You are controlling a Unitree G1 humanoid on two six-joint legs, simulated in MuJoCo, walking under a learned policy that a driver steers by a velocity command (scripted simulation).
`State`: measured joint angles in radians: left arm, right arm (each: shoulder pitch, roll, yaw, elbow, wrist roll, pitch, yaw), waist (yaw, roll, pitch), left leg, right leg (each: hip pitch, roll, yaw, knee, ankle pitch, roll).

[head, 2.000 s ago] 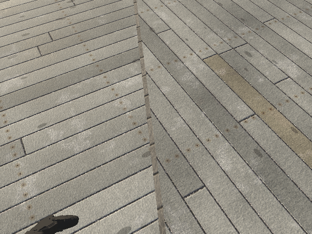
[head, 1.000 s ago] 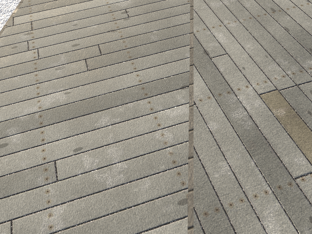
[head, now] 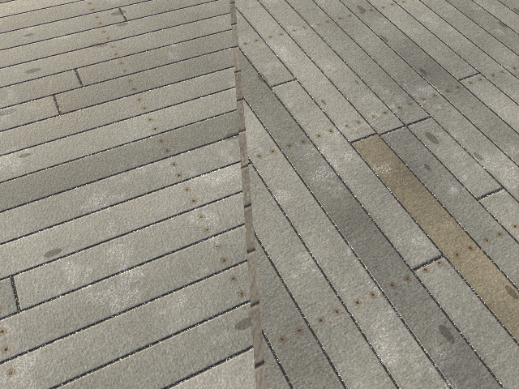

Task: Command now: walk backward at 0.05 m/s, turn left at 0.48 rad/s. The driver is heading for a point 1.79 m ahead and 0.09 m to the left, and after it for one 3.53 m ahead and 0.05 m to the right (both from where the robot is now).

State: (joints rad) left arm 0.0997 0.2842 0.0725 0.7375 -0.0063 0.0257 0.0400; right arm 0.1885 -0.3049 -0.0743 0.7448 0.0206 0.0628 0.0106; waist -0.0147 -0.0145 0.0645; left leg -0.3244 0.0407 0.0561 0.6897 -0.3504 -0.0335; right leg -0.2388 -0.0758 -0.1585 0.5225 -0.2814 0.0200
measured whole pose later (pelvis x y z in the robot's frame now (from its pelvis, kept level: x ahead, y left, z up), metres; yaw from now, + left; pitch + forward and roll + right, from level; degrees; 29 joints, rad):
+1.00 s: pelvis -0.02 -0.03 +0.02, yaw +5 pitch +2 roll +3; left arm 0.47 0.25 0.04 0.85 -0.03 -0.04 0.04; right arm 0.09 -0.32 -0.10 0.77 0.03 -0.08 0.01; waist 0.08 0.01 -0.02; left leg -0.44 -0.01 -0.07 0.57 -0.14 -0.08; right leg -0.03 0.00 0.21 0.28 -0.28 -0.03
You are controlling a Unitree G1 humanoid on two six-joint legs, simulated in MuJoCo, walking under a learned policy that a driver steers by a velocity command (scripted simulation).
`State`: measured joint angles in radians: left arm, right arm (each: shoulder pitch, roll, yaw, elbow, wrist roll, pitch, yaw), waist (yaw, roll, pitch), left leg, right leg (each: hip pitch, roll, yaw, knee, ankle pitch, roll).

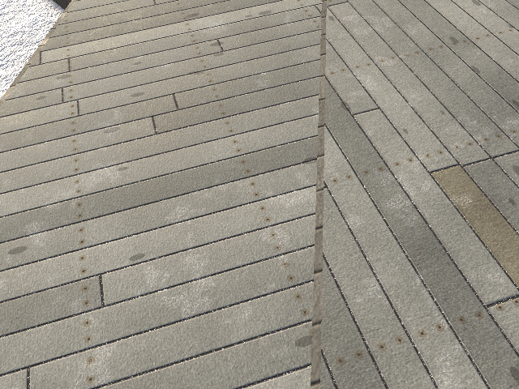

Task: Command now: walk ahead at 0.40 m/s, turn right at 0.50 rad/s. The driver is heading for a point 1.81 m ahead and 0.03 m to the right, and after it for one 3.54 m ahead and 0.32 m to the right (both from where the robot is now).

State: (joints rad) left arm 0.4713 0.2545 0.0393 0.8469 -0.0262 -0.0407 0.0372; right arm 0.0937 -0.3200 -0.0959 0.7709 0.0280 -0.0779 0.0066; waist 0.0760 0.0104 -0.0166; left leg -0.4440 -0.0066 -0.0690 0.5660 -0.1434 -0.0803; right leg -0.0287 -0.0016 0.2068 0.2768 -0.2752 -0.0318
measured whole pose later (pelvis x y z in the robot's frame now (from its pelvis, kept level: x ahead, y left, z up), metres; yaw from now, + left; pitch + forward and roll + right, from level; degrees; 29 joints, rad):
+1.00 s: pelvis +0.50 -0.10 -0.02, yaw -2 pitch +1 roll -3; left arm 0.32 0.28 0.08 0.80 0.00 -0.08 0.00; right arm 0.11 -0.27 -0.04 0.74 0.02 -0.03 0.05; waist 0.07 0.04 0.05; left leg -0.64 0.10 0.01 0.68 0.00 0.03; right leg 0.10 0.03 -0.27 0.22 -0.32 -0.01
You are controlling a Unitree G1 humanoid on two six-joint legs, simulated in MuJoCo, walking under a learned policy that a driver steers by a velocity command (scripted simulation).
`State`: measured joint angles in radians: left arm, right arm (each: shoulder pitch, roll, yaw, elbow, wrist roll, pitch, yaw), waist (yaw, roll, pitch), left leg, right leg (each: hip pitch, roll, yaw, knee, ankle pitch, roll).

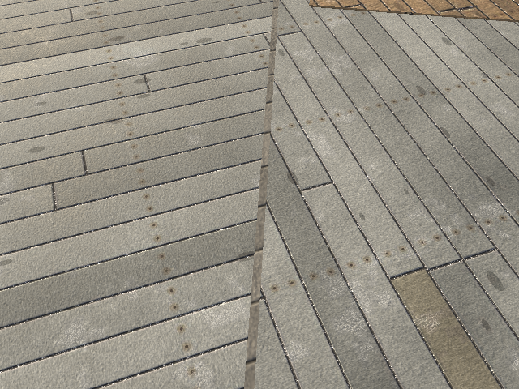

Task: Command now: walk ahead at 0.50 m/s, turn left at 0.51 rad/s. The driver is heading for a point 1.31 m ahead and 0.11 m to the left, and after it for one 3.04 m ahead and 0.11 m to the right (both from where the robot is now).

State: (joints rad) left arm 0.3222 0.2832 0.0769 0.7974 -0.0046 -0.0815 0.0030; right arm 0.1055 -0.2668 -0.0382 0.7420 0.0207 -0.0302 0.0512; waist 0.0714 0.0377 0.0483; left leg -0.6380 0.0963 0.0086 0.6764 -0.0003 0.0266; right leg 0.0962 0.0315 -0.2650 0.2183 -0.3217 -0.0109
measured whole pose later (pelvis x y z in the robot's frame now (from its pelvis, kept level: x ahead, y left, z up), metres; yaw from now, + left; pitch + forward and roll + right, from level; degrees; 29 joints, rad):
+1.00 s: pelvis +0.57 +0.09 +0.00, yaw +9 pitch +2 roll -1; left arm 0.42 0.29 0.06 0.78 -0.03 -0.03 0.02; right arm 0.02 -0.27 -0.03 0.64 -0.01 -0.10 0.02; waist 0.11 0.02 0.03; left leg -0.47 -0.01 -0.10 0.46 0.00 -0.03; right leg -0.11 0.09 0.18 0.43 -0.34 -0.03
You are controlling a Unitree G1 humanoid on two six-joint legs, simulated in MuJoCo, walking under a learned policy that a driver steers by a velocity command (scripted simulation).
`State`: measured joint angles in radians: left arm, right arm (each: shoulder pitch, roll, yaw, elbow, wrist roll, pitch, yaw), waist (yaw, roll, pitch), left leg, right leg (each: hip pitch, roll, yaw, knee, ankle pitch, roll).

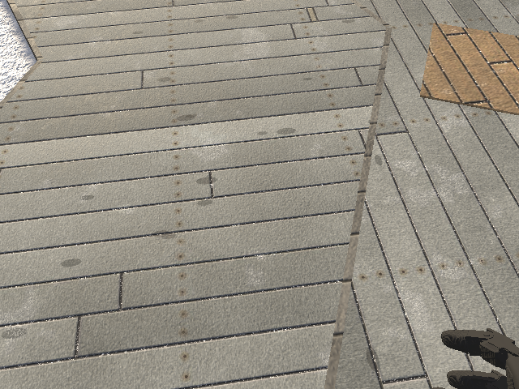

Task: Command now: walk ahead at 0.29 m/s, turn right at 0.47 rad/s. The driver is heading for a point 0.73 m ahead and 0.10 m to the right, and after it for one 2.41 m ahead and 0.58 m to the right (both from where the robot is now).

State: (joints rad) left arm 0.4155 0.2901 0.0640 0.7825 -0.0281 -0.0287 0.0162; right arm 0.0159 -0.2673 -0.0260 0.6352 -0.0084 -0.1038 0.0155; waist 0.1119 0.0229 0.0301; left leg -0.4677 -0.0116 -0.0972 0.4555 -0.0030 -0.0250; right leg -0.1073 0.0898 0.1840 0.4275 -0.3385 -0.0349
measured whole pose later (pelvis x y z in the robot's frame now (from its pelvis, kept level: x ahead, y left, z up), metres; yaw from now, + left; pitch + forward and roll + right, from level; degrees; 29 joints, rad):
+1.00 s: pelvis +0.11 -0.03 -0.01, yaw -14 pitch +0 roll -1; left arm 0.12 0.28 0.06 0.68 0.01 0.02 0.03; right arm 0.20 -0.30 -0.06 0.77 0.01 0.02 -0.02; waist -0.02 -0.01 0.05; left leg -0.30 0.00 -0.08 0.58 -0.28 -0.02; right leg -0.30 0.05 0.00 0.65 -0.40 -0.02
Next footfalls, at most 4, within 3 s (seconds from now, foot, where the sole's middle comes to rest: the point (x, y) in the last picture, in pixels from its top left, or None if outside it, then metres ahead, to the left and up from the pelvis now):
0.02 left None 0.17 0.12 -0.77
0.44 right None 0.13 -0.14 -0.77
0.82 left None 0.19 0.09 -0.77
1.48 left None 0.12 0.12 -0.77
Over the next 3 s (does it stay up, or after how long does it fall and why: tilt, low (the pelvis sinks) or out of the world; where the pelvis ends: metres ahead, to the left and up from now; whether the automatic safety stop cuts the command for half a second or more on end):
stays up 0.69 0.00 0.00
